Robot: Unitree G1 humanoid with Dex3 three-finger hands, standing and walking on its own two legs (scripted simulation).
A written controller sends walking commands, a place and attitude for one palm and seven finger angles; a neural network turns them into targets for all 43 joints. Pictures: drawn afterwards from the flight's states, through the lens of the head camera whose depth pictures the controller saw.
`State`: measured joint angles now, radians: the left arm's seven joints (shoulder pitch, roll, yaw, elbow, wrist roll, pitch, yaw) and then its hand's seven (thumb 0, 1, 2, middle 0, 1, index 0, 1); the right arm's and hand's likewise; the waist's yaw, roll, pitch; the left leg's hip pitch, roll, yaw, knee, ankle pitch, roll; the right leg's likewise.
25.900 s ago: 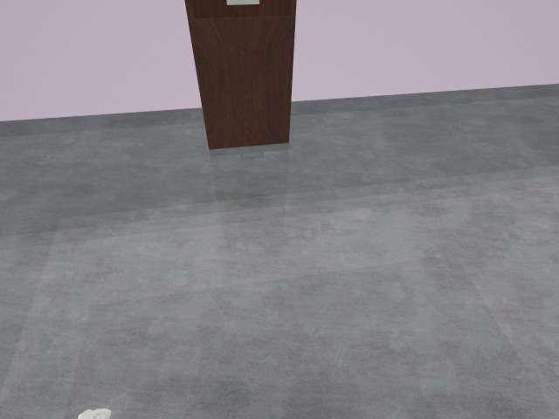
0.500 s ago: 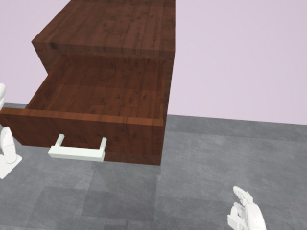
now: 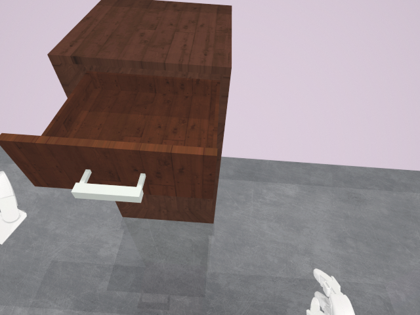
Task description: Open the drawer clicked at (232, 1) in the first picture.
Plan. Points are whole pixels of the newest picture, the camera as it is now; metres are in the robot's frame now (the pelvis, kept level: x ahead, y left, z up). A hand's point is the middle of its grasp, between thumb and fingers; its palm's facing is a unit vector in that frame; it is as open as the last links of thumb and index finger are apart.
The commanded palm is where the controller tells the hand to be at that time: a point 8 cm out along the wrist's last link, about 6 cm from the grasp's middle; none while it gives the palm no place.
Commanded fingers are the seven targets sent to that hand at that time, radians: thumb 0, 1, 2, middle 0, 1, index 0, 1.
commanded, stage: step back with the hand held close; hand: left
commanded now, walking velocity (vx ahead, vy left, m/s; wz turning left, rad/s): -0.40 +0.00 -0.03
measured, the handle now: (111, 184) +0.36 +0.23 +0.02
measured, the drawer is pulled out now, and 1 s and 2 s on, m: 0.29 0.29 0.29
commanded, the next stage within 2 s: stop stepping back and stand still in 0.34 s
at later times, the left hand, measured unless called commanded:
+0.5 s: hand out of the picture +0.06 +0.22 +0.19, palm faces +0.34 -0.79 -0.51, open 7.4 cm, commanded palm -0.01 +0.27 +0.21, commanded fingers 0.00 0.90 0.90 -0.20 -0.30 -0.20 -0.30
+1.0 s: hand out of the picture -0.03 +0.22 +0.20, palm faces +0.43 -0.77 -0.48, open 7.4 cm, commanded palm -0.09 +0.25 +0.21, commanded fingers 0.00 0.90 0.90 -0.20 -0.30 -0.20 -0.30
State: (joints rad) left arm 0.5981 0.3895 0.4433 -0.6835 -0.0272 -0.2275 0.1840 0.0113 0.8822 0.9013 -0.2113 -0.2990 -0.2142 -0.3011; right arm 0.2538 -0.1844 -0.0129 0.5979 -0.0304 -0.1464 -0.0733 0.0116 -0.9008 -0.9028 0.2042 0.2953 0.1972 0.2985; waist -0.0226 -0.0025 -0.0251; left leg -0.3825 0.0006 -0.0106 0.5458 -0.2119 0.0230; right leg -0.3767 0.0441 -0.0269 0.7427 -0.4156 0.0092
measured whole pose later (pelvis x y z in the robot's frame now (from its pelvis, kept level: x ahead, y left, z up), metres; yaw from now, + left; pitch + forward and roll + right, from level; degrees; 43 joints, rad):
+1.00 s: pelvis -0.21 -0.03 +0.00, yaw +2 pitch +0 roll +0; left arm 0.61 0.43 0.44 -0.62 -0.02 -0.21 0.16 0.01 0.88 0.90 -0.21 -0.30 -0.21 -0.30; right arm 0.32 -0.19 0.02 0.62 -0.01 -0.13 -0.06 0.01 -0.90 -0.90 0.21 0.30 0.20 0.30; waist -0.04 -0.01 -0.07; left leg -0.31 0.03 0.04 0.57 -0.29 0.01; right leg -0.28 -0.01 -0.08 0.56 -0.41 -0.03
